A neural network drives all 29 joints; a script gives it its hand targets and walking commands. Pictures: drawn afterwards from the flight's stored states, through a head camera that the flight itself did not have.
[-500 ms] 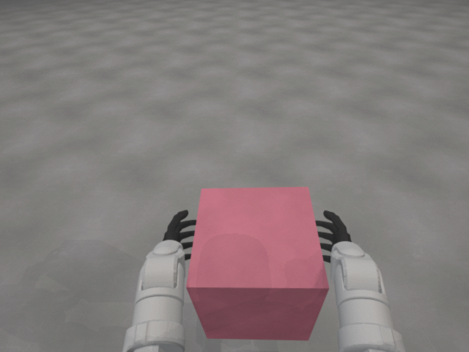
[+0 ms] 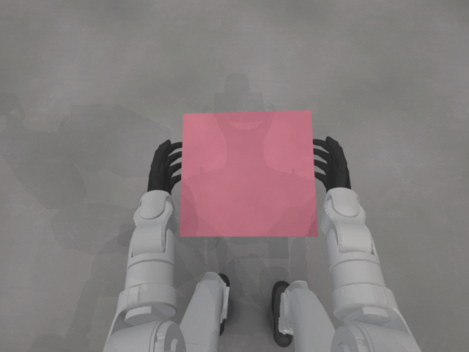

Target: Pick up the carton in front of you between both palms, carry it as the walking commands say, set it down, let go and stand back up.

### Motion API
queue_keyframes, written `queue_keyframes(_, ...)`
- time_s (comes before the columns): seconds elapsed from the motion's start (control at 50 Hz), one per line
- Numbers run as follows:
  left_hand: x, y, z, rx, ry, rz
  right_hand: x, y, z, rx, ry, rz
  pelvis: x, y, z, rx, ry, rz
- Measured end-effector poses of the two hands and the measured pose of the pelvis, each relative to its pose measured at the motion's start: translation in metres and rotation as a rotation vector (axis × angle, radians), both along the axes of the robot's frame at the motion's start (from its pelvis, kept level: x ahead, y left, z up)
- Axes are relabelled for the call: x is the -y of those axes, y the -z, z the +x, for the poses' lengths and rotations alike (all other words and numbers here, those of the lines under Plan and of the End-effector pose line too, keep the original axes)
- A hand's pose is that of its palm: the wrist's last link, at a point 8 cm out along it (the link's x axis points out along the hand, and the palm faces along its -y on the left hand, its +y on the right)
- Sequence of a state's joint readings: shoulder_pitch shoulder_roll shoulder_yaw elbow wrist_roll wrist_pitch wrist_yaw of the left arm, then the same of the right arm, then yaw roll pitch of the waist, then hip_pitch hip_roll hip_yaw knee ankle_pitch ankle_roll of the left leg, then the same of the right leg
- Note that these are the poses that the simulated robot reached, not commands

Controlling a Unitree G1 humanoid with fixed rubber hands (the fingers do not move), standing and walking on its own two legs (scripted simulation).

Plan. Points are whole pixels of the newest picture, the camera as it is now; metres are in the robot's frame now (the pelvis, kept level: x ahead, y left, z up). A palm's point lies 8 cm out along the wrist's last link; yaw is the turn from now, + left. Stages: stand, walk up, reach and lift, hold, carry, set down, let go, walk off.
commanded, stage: set down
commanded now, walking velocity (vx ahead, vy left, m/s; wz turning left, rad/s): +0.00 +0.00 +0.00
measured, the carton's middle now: (248, 183) +0.41 +0.04 -0.15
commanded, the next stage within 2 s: none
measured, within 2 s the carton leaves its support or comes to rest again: rests again in 1.62 s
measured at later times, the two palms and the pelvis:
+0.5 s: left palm (176, 182) +0.41 +0.20 -0.21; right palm (308, 169) +0.46 -0.09 -0.21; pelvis -0.03 +0.01 -0.13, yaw -1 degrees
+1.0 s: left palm (184, 185) +0.44 +0.22 -0.36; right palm (290, 168) +0.51 -0.07 -0.36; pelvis -0.05 +0.00 -0.24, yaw +0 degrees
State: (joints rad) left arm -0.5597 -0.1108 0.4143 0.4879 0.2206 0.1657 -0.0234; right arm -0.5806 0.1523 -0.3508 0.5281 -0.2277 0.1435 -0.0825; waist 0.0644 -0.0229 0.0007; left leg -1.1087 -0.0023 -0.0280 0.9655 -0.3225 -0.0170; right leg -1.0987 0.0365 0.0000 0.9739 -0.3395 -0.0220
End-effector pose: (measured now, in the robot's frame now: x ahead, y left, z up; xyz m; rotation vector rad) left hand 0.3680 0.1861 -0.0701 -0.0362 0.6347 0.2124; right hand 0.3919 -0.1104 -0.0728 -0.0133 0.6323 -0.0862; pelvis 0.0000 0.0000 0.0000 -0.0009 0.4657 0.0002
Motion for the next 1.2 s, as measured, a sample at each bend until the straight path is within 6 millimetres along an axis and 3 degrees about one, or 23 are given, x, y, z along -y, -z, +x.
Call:
queue_keyframes(0.22,-0.005,0.046,0.026,-0.017,-0.038,-0.026,-0.006,0.046,0.033,-0.02,-0.015,0.007,-0.006,0.056,-0.019,-0.133,0.016,0.003)
queue_keyframes(0.62,-0.017,0.176,0.054,-0.043,-0.091,-0.015,-0.02,0.174,0.083,-0.044,-0.097,-0.013,-0.009,0.161,-0.036,-0.323,0.021,0.013)
queue_keyframes(1.2,-0.038,0.35,0.087,-0.1,-0.14,0.0,-0.045,0.354,0.141,-0.094,-0.226,-0.053,-0.001,0.273,-0.047,-0.309,0.021,0.04)
